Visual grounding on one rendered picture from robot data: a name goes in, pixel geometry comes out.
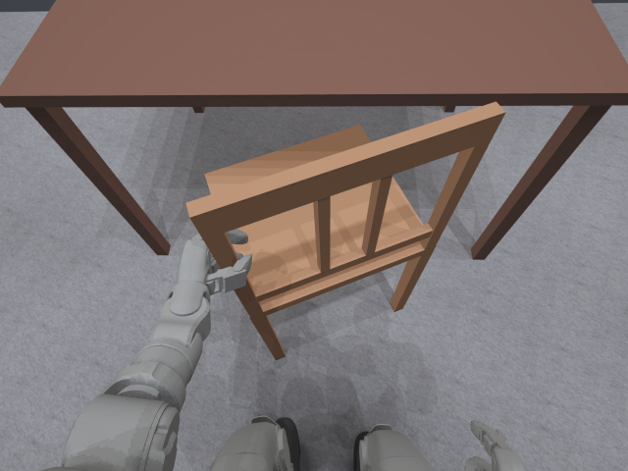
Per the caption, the table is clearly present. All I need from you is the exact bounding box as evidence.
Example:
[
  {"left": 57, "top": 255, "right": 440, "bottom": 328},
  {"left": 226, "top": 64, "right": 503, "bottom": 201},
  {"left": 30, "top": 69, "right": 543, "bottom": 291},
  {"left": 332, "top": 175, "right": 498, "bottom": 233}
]
[{"left": 0, "top": 0, "right": 628, "bottom": 260}]

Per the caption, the robot right hand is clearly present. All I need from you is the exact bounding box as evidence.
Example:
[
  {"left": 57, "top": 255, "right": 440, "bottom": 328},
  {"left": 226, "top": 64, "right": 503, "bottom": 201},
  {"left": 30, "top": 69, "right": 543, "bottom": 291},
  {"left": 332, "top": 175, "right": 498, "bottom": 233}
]
[{"left": 460, "top": 420, "right": 526, "bottom": 471}]

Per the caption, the robot left forearm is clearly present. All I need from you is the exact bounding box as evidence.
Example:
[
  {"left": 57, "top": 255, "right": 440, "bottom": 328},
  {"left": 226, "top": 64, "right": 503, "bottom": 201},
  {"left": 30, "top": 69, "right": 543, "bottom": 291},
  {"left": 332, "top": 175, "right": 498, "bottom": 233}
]
[{"left": 61, "top": 281, "right": 211, "bottom": 467}]

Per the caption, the chair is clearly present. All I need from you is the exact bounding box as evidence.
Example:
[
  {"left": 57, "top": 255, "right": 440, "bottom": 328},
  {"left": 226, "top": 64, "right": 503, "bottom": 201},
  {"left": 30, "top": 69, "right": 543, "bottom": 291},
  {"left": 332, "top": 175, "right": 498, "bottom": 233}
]
[{"left": 186, "top": 102, "right": 506, "bottom": 360}]

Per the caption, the robot left hand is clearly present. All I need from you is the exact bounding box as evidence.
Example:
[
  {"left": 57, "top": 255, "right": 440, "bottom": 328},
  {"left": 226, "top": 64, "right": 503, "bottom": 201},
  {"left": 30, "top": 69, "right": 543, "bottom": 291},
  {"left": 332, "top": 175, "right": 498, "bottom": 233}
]
[{"left": 176, "top": 229, "right": 252, "bottom": 295}]

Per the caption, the robot left upper arm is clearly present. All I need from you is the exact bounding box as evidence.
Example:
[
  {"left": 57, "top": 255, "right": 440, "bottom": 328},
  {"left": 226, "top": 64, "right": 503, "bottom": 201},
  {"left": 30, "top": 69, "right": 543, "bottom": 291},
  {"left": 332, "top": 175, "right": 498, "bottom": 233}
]
[{"left": 41, "top": 393, "right": 180, "bottom": 471}]

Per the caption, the robot right shin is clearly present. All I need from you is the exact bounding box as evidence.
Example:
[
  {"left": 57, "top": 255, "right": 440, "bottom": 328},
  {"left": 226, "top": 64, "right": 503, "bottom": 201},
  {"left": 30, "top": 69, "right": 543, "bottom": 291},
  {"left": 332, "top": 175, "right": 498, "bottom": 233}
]
[{"left": 367, "top": 424, "right": 392, "bottom": 436}]

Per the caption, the robot right thigh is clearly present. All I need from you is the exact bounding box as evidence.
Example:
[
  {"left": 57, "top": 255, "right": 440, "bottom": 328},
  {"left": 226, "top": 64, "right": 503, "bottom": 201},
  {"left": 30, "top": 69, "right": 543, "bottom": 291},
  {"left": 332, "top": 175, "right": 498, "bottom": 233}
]
[{"left": 359, "top": 430, "right": 434, "bottom": 471}]

